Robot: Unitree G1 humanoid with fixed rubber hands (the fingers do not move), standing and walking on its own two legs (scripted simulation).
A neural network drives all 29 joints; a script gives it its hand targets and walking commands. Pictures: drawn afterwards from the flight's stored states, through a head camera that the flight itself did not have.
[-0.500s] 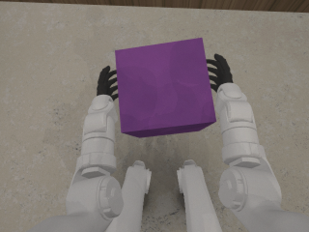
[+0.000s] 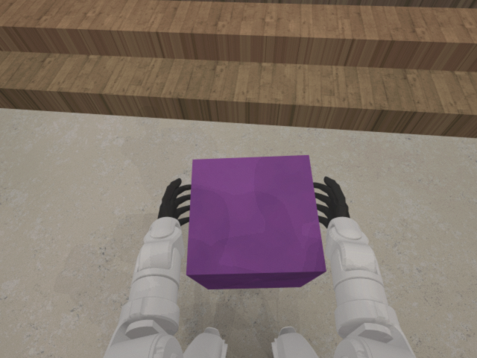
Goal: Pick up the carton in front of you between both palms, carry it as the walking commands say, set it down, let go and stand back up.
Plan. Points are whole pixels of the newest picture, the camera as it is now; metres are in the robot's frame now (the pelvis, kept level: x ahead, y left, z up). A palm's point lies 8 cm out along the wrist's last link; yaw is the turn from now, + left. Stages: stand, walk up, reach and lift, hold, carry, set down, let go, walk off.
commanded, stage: reach and lift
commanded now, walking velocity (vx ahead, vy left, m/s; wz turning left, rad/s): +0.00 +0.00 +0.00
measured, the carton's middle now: (252, 230) +0.35 +0.00 -0.10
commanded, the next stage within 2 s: hold in 1.34 s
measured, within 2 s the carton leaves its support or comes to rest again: neither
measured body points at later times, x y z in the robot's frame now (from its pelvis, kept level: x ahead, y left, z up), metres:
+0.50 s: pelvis +0.02 +0.00 +0.06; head -0.01 +0.00 +0.51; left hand +0.32 +0.16 +0.07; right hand +0.33 -0.14 +0.07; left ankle +0.02 +0.14 -0.68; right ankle +0.04 -0.13 -0.68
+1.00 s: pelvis +0.01 +0.00 +0.06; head -0.02 +0.00 +0.51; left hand +0.31 +0.16 +0.08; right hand +0.32 -0.14 +0.09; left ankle +0.02 +0.14 -0.68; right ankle +0.04 -0.13 -0.68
